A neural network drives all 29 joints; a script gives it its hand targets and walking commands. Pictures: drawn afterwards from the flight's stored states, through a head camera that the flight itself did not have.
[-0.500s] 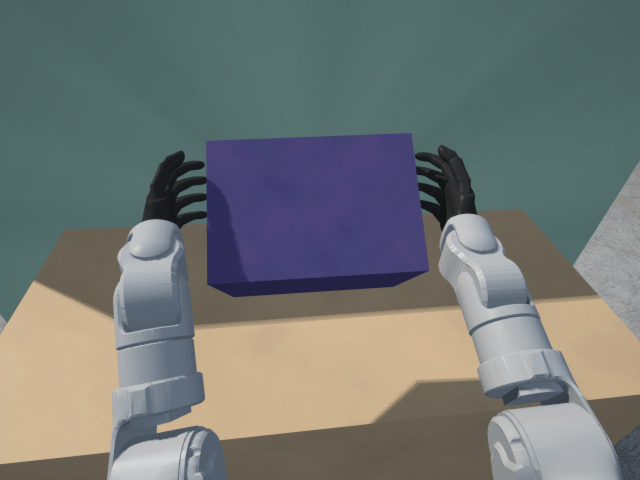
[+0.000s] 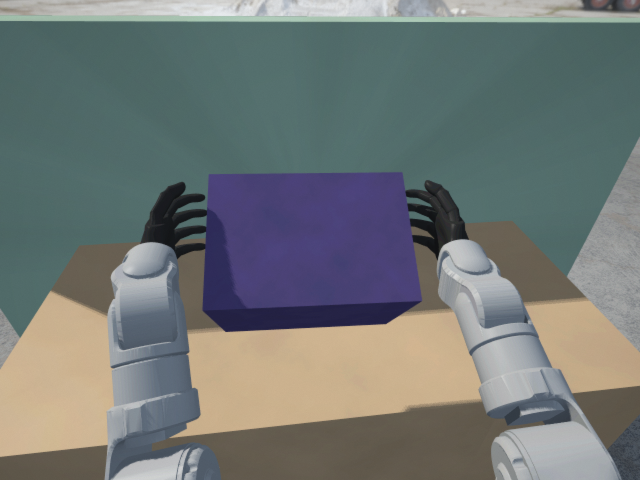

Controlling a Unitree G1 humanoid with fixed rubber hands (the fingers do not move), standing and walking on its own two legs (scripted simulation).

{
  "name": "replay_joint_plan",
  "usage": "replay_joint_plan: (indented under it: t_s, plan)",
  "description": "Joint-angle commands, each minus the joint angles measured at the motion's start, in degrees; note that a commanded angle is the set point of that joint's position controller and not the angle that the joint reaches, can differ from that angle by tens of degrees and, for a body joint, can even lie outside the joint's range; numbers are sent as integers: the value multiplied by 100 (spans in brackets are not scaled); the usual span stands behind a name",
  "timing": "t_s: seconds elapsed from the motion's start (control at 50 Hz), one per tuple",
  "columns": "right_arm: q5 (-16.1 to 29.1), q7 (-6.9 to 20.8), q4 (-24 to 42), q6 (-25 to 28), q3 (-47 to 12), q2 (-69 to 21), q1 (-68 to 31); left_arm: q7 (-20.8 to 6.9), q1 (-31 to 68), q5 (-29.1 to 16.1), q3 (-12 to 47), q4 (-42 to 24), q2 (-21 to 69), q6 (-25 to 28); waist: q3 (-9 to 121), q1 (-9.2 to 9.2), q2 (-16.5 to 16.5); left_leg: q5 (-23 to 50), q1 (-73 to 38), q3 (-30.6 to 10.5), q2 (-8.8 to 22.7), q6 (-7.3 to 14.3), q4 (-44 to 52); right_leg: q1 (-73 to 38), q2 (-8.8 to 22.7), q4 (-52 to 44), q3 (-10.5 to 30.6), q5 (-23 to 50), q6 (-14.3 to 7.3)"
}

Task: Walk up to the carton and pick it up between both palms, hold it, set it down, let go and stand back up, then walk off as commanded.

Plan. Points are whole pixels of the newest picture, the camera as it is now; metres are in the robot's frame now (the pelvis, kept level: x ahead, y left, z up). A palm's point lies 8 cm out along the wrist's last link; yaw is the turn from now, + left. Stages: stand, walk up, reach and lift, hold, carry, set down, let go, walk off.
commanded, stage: hold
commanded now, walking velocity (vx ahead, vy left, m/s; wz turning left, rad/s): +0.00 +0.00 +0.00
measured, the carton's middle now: (307, 257) +0.40 +0.01 +0.14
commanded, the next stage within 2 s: set down in 1.60 s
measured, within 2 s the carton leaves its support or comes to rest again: neither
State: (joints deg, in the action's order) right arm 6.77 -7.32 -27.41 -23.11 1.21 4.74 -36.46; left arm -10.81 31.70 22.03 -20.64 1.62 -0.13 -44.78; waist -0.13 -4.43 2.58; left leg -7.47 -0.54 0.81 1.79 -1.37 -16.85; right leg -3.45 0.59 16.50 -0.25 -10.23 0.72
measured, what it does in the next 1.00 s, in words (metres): stands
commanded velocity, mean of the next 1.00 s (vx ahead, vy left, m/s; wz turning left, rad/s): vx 0.00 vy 0.00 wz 0.00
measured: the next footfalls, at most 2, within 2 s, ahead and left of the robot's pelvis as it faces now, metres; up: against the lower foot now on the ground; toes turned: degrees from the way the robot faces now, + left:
none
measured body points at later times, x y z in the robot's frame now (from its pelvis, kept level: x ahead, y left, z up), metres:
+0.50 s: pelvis +0.04 +0.00 +0.00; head +0.00 +0.03 +0.45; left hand +0.42 +0.18 +0.21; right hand +0.43 -0.16 +0.21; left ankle +0.04 +0.13 -0.75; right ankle +0.01 -0.13 -0.75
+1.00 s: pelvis -0.01 +0.00 +0.00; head -0.07 +0.02 +0.44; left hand +0.35 +0.19 +0.21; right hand +0.36 -0.16 +0.20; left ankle +0.04 +0.13 -0.75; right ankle +0.00 -0.13 -0.75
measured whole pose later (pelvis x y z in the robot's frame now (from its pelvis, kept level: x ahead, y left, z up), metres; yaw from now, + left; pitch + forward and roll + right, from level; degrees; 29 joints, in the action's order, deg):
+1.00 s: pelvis -0.01 +0.00 +0.00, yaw +0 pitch -10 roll +0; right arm 6.9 -6.8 -27.8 -21.8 1.9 4.8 -36.3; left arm -8.9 31.5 20.8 -19.3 -0.3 -0.1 -44.6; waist -0.2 -4.4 2.7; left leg -7.0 0.2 0.8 1.7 -1.4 -16.8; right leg -2.7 0.7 16.4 -0.3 -9.8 0.7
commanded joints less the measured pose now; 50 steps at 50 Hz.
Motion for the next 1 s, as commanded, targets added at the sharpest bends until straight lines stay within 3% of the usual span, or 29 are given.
replay_joint_plan:
  t_s: [0.0,0.02,0.04,0.08,0.12,0.16,0.18,0.22,0.3,0.32,0.34,0.4,0.44,0.46,0.52,0.54,0.58,0.6,0.64,0.68,0.74,0.8,0.82,0.84,0.86,0.88,0.9,0.92,0.98]
  plan:
    - [97,1014,901,705,-795,-2682,-4272,-668,4399,-1050,1887,475,2117,772,1038,70,-136,-911,347,423,-372,301,729,902,-231,-438,-455,-1067,-55]
    - [114,1036,855,704,-921,-2776,-4166,-611,4157,-1123,1918,697,2168,806,965,171,5,-1040,389,377,-344,338,757,848,-234,-495,-493,-1096,-36]
    - [82,1092,957,879,-739,-2737,-4494,-489,4392,-1241,2053,599,2387,884,1141,-12,-134,-1048,370,356,-334,314,784,950,-311,-446,-543,-951,-30]
    - [79,1153,1242,1175,-748,-2689,-5092,-282,4679,-1412,2177,400,2342,1123,1685,71,-98,-894,124,322,-353,281,648,1094,-307,-444,-611,-972,-8]
    - [18,1104,881,1142,-937,-2862,-4257,-272,3947,-1217,2156,838,2490,1036,1383,11,-174,-662,-46,326,-342,273,553,972,-228,-517,-500,-577,51]
    - [-212,1080,-10,958,-655,-2779,-4075,-378,3847,-739,1309,1551,1908,928,764,306,330,-959,188,411,-386,466,689,981,-168,-702,-393,-1167,63]
    - [-315,1066,-302,930,-544,-2690,-3913,-540,3732,-623,1255,1843,1930,855,669,131,296,-977,116,436,-406,474,718,1030,-147,-749,-419,-1176,22]
    - [-208,1063,-280,821,-524,-2579,-3856,-677,3677,-575,1232,1611,1926,756,830,214,125,-960,154,457,-377,441,701,795,-172,-673,-365,-1140,-20]
    - [203,903,414,1111,-826,-2684,-4185,-592,3669,-983,1855,960,2270,918,1613,6,-208,545,-482,372,-436,120,291,585,-271,-483,-446,307,57]
    - [385,887,930,1203,-964,-2441,-3946,-447,3522,-1291,2348,95,2540,998,2315,-163,-584,1466,-921,297,-352,-102,69,410,-365,-316,-542,1200,52]
    - [610,819,1086,1193,-1314,-2501,-3794,-357,3306,-1245,2461,-261,2546,992,2475,-127,-690,2260,-1272,241,-386,-188,-155,178,-418,-225,-561,1754,96]
    - [834,651,1239,1033,-1769,-2525,-3220,-350,2637,-1268,2617,-657,2537,836,2671,-188,-471,3437,-1620,264,-443,-292,-469,-236,-417,-126,-517,2911,197]
    - [887,491,1833,893,-2000,-2470,-2878,-433,2290,-1289,2724,-892,2509,698,2471,-308,-461,3607,-1421,203,-479,-285,-530,-516,-385,39,-458,3536,227]
    - [711,467,1535,766,-1820,-2274,-3016,-430,2433,-1275,2813,-682,2349,632,2365,-384,-553,3340,-1512,160,-385,-348,-504,-99,-384,-10,-499,2962,178]
    - [966,312,1921,534,-2207,-2242,-2244,-677,1701,-1026,2366,-1118,2246,379,2140,-280,-248,3655,-1489,241,-482,-240,-391,-733,-343,-44,-409,3947,203]
    - [886,291,1811,399,-2117,-2159,-2129,-727,1888,-923,2355,-1073,2165,293,1881,-305,-432,3330,-1250,237,-489,-273,-313,-807,-263,25,-359,3933,202]
    - [1013,289,2063,306,-2168,-2018,-2124,-826,1832,-906,2274,-1311,2097,218,1877,-146,-268,3524,-1280,188,-405,-280,-302,-789,-366,56,-366,3619,113]
    - [984,283,2525,295,-2149,-1993,-2123,-846,1955,-1005,2397,-1555,2090,243,1984,-306,-184,3431,-1268,150,-445,-260,-282,-843,-358,33,-373,3750,161]
    - [1115,286,2886,316,-2137,-1978,-2082,-745,2150,-1297,2786,-2219,2086,303,2171,-358,-511,3928,-1307,148,-433,-425,-503,-807,-392,162,-354,3802,143]
    - [965,354,2830,308,-2044,-1838,-2268,-666,2590,-1369,2887,-2528,2099,389,2437,-322,-775,3540,-1243,146,-425,-458,-387,-552,-419,160,-423,3119,128]
    - [818,441,2381,144,-1769,-1713,-2489,-680,2477,-1016,2348,-1383,1750,221,1460,-223,-437,2635,-1014,249,-418,-262,-121,-113,-344,-227,-352,2108,125]
    - [874,515,2025,104,-1743,-1831,-2284,-686,2405,-1128,2486,-1624,2108,269,1652,-130,-571,2051,-872,252,-360,-243,64,-278,-383,-282,-319,1671,-64]
    - [768,611,1572,130,-1450,-1845,-2961,-667,3124,-1026,2120,-1009,1789,302,1243,-5,-437,1088,-401,300,-393,-96,248,99,-347,-340,-347,529,-69]
    - [580,690,1511,143,-1376,-1938,-3202,-667,3335,-975,2120,-661,1852,283,1103,13,-227,608,-188,328,-391,-28,397,232,-332,-365,-398,160,-47]
    - [573,730,1515,266,-1297,-1965,-2879,-631,3092,-1107,2358,-856,2137,374,1294,-148,-344,589,-317,272,-312,-79,425,265,-340,-351,-437,247,-138]
    - [432,810,1232,270,-1072,-2049,-3375,-619,3525,-1030,2171,-297,2025,379,935,-41,-229,-136,-48,283,-330,20,545,618,-299,-479,-415,-496,-122]
    - [274,880,892,353,-945,-2223,-3309,-605,3671,-1105,2204,-8,2013,476,877,-142,-170,-649,101,250,-242,70,710,772,-275,-468,-413,-757,-150]
    - [266,950,861,373,-989,-2252,-3394,-611,3624,-979,2043,59,2138,477,858,45,-262,-916,417,274,-271,117,846,569,-315,-411,-436,-880,-120]
    - [-13,1072,617,596,-580,-2455,-4153,-590,4080,-984,1863,884,1954,614,760,99,-105,-1724,859,307,-260,369,978,724,-312,-458,-526,-1462,-81]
